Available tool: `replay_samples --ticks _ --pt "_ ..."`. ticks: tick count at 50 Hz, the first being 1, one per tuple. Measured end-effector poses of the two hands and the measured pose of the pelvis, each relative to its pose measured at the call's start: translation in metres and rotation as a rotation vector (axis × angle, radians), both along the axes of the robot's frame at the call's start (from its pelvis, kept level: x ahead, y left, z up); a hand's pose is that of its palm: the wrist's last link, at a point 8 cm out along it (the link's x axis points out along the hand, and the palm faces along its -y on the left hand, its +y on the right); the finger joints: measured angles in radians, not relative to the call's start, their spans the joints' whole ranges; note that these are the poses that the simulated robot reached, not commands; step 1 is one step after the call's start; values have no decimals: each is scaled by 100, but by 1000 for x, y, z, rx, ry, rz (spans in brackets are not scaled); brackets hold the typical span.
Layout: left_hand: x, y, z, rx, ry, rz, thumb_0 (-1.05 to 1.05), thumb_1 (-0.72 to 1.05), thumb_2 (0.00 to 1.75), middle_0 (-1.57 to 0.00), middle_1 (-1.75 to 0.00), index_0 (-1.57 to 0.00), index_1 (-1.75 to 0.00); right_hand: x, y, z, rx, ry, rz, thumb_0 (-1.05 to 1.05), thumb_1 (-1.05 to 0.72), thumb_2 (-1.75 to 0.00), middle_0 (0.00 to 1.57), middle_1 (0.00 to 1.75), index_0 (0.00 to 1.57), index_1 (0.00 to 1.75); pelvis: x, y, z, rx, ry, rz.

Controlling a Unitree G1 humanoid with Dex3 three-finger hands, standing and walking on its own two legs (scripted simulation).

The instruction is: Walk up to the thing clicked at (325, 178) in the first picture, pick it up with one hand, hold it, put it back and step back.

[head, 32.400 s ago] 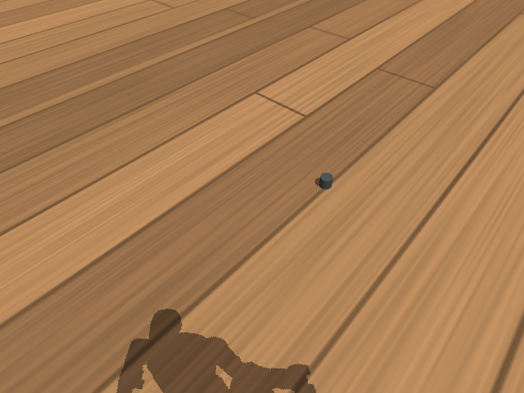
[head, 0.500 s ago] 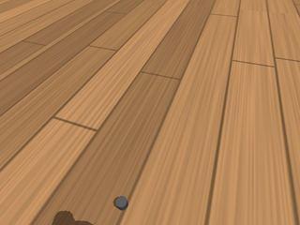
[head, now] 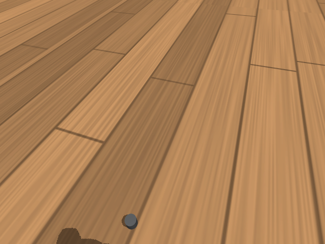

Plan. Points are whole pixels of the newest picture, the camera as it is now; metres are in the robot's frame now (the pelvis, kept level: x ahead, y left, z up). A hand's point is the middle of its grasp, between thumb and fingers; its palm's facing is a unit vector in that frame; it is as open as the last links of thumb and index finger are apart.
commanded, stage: stand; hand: left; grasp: from above
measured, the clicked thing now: (131, 221) +0.41 +0.23 -0.75
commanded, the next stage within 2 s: step back in 0.84 s
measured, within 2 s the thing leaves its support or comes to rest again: neither
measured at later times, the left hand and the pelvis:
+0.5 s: hand out of the picture +0.07 +0.25 -0.16, palm faces +0.02 -0.94 -0.34, open 7.4 cm; pelvis +0.00 +0.00 +0.00, yaw +0 degrees
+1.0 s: hand out of the picture +0.07 +0.27 -0.16, palm faces +0.03 -0.93 -0.37, open 7.4 cm; pelvis -0.02 +0.00 -0.01, yaw +0 degrees
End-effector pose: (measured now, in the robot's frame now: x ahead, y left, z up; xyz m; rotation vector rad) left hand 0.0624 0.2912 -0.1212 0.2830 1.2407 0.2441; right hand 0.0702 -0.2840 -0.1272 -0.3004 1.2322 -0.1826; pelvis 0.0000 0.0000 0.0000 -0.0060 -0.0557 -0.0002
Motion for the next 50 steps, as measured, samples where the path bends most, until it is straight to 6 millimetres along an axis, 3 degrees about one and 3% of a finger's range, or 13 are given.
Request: replay_samples --ticks 42,50 --pt "6 -1 4 5 -14 -24 0 91 90 -21 -30 -20 -30 2 -10 2 -5 -8 3 0 -90 -90 20 30 20 30 2 -5 0 4 4 -3" --pt "3 17 -2 34 -32 -16 0 90 90 -21 -30 -20 -30 -6 -20 -1 -35 -1 -10 0 -90 -90 20 30 20 30 -22 3 -10 -8 18 7"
